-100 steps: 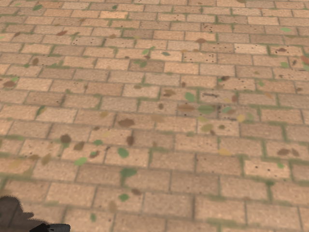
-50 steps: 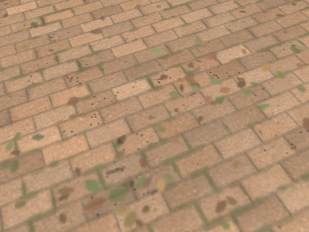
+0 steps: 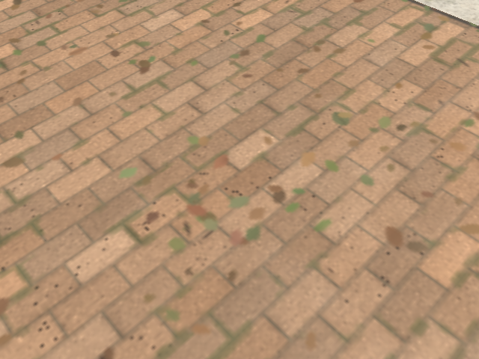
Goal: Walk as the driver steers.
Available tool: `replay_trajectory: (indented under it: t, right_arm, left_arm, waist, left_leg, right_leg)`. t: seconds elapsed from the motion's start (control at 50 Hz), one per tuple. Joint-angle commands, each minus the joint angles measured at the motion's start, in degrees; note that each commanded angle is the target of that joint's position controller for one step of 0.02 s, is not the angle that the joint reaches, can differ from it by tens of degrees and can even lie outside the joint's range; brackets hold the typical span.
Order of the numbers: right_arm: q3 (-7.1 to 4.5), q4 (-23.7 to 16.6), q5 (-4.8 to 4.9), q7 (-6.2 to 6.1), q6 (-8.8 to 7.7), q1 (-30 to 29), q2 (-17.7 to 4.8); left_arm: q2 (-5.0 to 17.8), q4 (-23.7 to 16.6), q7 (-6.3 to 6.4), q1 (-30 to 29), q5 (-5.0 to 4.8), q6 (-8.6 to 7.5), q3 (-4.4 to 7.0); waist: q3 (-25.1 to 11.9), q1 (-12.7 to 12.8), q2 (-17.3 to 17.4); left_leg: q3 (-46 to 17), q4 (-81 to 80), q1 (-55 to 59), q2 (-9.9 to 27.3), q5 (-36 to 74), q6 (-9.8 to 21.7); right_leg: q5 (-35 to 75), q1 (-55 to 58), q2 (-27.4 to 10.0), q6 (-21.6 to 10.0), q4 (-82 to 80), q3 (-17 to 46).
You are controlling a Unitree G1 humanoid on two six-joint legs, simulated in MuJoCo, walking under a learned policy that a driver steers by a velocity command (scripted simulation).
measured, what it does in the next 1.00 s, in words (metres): steps on the spot, turning left: left foot, then right foot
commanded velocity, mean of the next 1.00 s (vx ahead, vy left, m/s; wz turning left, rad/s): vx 0.00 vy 0.00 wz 0.53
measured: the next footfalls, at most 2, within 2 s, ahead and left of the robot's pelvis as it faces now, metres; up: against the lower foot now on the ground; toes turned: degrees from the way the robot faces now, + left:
left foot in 0.16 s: +0.01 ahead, +0.12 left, +0.00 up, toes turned +9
right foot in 0.66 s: +0.11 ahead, -0.08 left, +0.00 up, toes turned +30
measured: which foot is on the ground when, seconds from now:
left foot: up 0.00-0.14, down 0.16-0.66, up 0.68-1.00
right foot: down 0.00-0.16, up 0.18-0.64, down 0.66-1.00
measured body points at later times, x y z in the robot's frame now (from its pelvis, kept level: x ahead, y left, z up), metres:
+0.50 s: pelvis -0.01 +0.03 +0.01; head +0.03 +0.07 +0.46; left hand +0.07 +0.36 -0.10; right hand +0.21 -0.21 -0.08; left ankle -0.02 +0.11 -0.74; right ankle +0.07 -0.13 -0.69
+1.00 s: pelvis +0.01 +0.01 +0.01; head +0.04 +0.04 +0.45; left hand -0.04 +0.32 -0.10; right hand +0.29 -0.14 -0.09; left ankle -0.07 +0.13 -0.70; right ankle +0.08 -0.10 -0.74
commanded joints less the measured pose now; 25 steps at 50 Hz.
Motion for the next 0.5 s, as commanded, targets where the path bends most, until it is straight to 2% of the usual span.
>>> replay_trajectory:
  t: [0.02, 0.06, 0.1, 0.12, 0.14, 0.16, 0.18, 0.2, 0.22, 0.24, 0.26, 0.28, 0.32, 0.38, 0.46, 0.5]
  right_arm:
    - [-0.8, -5.2, 0.36, 0.06, -0.08, -2.8, -3.1]
    - [-0.84, -5.9, 0.46, 0.62, 0.31, -2.8, -3.4]
    - [-1.08, -6.1, 0.39, 1.28, 0.6, -1.1, -3.7]
    - [-1.25, -5.8, 0.26, 1.54, 0.66, 0.7, -3.8]
    - [-1.65, -5.6, -0.17, 1.45, 0.62, 2.1, -4.6]
    - [-2.92, -6.2, -0.57, 0.73, 0.45, 2.5, -9.1]
    - [-4.47, -7.5, -1.4, 0.2, -0.06, 3.2, -16.5]
    - [-3.69, -7.8, -3.32, 0.57, -1.38, 5.8, -14.2]
    - [-3.17, -8.0, -3.12, 0.53, -2.47, 3.1, -12.6]
    - [-3.16, -8.4, -1.82, 0.05, -2.92, -0.1, -11.6]
    - [-2.67, -8.9, -0.61, -0.49, -2.83, -2.4, -10.0]
    - [-2.22, -9.2, -0.17, -1.06, -2.55, -3.1, -9.0]
    - [-2.14, -9.7, -0.45, -1.61, -2.02, -2.2, -8.9]
    - [-2.5, -10.0, -0.31, -2.07, -1.51, -1.0, -9.6]
    - [-2.99, -10.7, -0.43, -2.23, -0.84, -1.7, -10.6]
    - [-3.15, -11.1, -0.54, -2.0, -0.59, -2.2, -11.0]
  left_arm:
    - [11.0, -2.3, 0.75, -0.8, -0.25, 0.06, 3.76]
    - [11.5, -1.9, 0.75, -1.3, -0.36, 0.49, 4.15]
    - [12.2, -1.4, 0.8, -2.1, -1.13, 0.67, 4.51]
    - [12.3, -1.1, 0.87, -2.8, -1.7, 0.76, 4.63]
    - [11.6, 0.0, 0.88, -1.5, -2.2, 0.72, 4.61]
    - [9.6, 0.7, 0.68, 1.3, -1.24, 0.5, 4.34]
    - [6.8, -2.9, 0.78, -3.3, 1.27, 0.19, 3.21]
    - [8.7, -3.5, 1.07, -7.6, 0.63, -0.14, 3.7]
    - [9.8, -2.9, 0.99, -6.7, -0.78, -0.06, 4.21]
    - [10.1, -1.6, 1.23, -5.3, -1.03, 0.06, 4.54]
    - [10.8, -0.9, 1.63, -4.8, -0.64, 0.14, 4.85]
    - [10.8, -0.4, 1.75, -4.0, -0.5, 0.08, 5.01]
    - [9.5, 0.3, 1.43, -2.3, -0.87, -0.3, 4.8]
    - [8.6, 0.3, 1.36, -3.1, -1.11, -0.71, 4.42]
    - [8.8, 0.3, 0.84, -4.0, -1.17, -1.26, 4.24]
    - [9.2, 0.2, 0.43, -4.0, -1.31, -1.73, 4.27]
  waist:
    - [-5.3, 2.5, -8.8]
    - [-6.3, 2.6, -9.4]
    - [-6.8, 1.3, -9.5]
    - [-6.9, 0.1, -9.3]
    - [-6.7, -0.5, -7.5]
    - [-6.5, 0.8, 2.8]
    - [-4.5, 0.1, 18.1]
    - [-8.6, -3.9, 10.6]
    - [-7.1, -1.9, 6.7]
    - [-5.5, -0.2, 3.8]
    - [-4.7, 0.5, 2.9]
    - [-5.1, 1.2, 3.3]
    - [-6.6, 1.5, 3.8]
    - [-6.1, 0.6, 4.2]
    - [-4.3, 0.0, 6.5]
    - [-4.0, -0.3, 7.2]
  left_leg:
    - [0.2, -0.6, -5.0, 1.5, 0.2, -0.4]
    - [1.7, -4.9, -2.0, 0.9, 2.6, 0.1]
    - [3.2, -11.6, 1.9, 0.0, 7.0, 1.6]
    - [4.4, -17.4, 5.3, -1.0, 11.8, 2.8]
    - [3.5, -24.1, 9.6, -1.8, 18.6, 4.7]
    - [-7.1, -28.9, 16.6, 3.9, 35.4, 8.0]
    - [-29.7, -31.2, 21.4, 19.1, 54.7, 19.6]
    - [-32.4, -32.5, 21.5, 21.5, 52.4, 25.6]
    - [-27.1, -32.2, 20.9, 19.0, 48.5, 23.7]
    - [-23.1, -31.7, 20.4, 15.4, 43.6, 20.3]
    - [-21.5, -31.6, 20.2, 13.8, 41.9, 18.0]
    - [-19.9, -31.8, 18.9, 12.2, 42.8, 17.0]
    - [-18.5, -32.0, 19.1, 10.5, 43.2, 16.8]
    - [-19.3, -32.1, 20.2, 9.4, 38.5, 16.6]
    - [-22.3, -32.6, 16.0, 8.2, 28.5, 16.5]
    - [-24.4, -32.3, 13.9, 7.9, 26.8, 16.7]
  right_leg:
    - [33.3, 9.6, -16.8, -12.5, -6.6, 10.9]
    - [33.7, 9.8, -17.0, -12.2, -5.7, 9.6]
    - [32.1, 9.0, -17.1, -10.8, -3.7, 8.1]
    - [29.6, 7.5, -16.4, -9.1, -1.7, 6.5]
    - [23.0, 4.8, -14.5, -6.0, 1.9, 4.1]
    - [8.8, -3.7, -9.6, -0.5, 12.3, -1.5]
    - [-20.6, -21.4, 1.0, 5.7, 26.2, -3.1]
    - [-26.3, -23.0, 2.0, 5.5, 36.8, 6.5]
    - [-22.1, -24.4, 0.7, 4.7, 39.7, 8.4]
    - [-16.7, -25.2, -0.2, 4.4, 38.7, 8.8]
    - [-12.7, -25.9, -0.8, 4.5, 36.8, 9.2]
    - [-9.6, -23.5, -0.6, 5.0, 36.2, 9.3]
    - [-5.7, -21.2, 0.9, 5.9, 34.7, 8.7]
    - [-3.5, -20.8, 1.6, 6.9, 26.1, 9.0]
    - [-2.6, -16.2, 2.3, 7.5, 16.8, 9.6]
    - [-3.2, -13.4, 2.9, 7.2, 13.4, 9.8]
Keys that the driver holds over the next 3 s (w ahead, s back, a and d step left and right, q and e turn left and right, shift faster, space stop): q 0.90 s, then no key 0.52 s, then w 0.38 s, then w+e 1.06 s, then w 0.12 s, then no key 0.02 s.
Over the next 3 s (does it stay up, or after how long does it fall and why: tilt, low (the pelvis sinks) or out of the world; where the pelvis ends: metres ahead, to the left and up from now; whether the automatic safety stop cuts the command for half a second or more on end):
stays up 0.64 0.34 0.00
